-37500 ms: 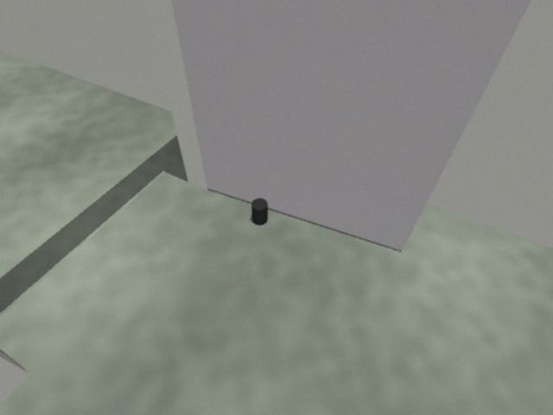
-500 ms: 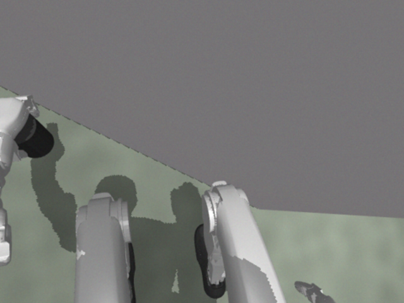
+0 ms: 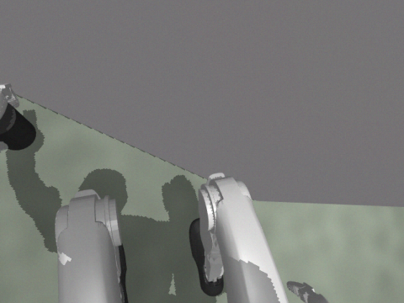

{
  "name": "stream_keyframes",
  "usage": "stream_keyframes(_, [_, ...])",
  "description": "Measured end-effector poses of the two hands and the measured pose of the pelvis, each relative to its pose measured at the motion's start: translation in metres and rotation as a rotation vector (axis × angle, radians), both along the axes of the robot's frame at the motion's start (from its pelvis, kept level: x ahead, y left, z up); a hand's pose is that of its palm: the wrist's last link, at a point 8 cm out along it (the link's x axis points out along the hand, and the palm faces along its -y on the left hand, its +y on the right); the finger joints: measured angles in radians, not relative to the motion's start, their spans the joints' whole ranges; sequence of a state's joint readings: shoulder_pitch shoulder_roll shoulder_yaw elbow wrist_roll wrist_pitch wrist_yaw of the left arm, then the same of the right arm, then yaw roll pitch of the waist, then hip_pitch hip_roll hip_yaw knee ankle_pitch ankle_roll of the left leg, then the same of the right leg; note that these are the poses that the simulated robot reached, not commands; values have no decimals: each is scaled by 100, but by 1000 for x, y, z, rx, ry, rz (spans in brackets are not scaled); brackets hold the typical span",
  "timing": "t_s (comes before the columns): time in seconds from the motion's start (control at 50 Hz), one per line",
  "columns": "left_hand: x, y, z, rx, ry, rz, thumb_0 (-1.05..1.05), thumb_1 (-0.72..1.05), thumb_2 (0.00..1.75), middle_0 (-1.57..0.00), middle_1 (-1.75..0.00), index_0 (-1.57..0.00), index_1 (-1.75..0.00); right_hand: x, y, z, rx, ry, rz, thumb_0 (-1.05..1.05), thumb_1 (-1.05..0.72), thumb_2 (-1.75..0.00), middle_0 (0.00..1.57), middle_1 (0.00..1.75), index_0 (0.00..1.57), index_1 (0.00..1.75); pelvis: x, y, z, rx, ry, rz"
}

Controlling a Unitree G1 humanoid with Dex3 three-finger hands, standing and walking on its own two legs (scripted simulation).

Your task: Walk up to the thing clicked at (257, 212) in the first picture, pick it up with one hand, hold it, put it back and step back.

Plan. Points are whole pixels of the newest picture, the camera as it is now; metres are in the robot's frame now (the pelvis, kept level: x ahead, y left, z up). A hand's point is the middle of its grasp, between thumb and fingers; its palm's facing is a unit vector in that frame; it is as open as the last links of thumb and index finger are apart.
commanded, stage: lower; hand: left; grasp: from above
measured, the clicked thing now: (6, 126) +0.46 +0.32 -0.22
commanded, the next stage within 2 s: rest in 0.24 s
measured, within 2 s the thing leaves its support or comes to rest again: rests again in 0.66 s
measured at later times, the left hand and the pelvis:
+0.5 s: hand (9, 132) +0.45 +0.32 -0.24, palm faces -0.46 -0.09 -0.88, open 10.1 cm; pelvis +0.00 +0.00 -0.04, yaw -2 degrees
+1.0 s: hand (14, 131) +0.46 +0.32 -0.26, palm faces -0.46 -0.11 -0.88, open 10.1 cm; pelvis +0.00 +0.00 -0.05, yaw -4 degrees
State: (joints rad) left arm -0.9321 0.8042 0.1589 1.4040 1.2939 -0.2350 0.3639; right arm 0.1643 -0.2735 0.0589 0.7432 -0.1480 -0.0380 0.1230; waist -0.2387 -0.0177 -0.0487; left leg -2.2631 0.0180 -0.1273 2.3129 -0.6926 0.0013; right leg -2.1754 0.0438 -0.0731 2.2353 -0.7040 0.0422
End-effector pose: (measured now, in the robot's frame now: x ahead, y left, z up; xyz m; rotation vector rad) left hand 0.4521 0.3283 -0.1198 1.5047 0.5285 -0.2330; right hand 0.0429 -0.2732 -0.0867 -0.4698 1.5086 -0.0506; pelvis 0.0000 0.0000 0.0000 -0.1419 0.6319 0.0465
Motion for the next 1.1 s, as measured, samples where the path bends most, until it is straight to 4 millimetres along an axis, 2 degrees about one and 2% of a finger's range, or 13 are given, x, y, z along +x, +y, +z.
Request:
stream_keyframes(0.36, [2,-1,-50,-34,7,-13,-2,-5,71,-73,-84,-58,-80,-1,-3,-19,-15,35,44,0,-92,-90,21,30,20,30,0,0,-29,-18,-36,-14])
stream_keyframes(0.64, [10,-4,-75,-24,1,12,-2,-4,71,-72,-85,-57,-81,5,1,-32,-8,18,71,0,-91,-89,21,30,20,30,2,1,-43,-31,-55,-28])
stream_keyframes(0.76, [11,-6,-83,-35,5,15,-2,-4,71,-72,-86,-57,-81,3,3,-32,-4,22,80,-1,-91,-89,21,30,20,30,2,1,-46,-39,-64,-32])
stream_keyframes(1.1, [11,-3,-84,-38,-2,-3,-2,-6,74,-72,-87,-58,-81,-13,6,-29,-2,12,114,0,-90,-89,21,30,20,30,-4,3,-54,-57,-117,-47])
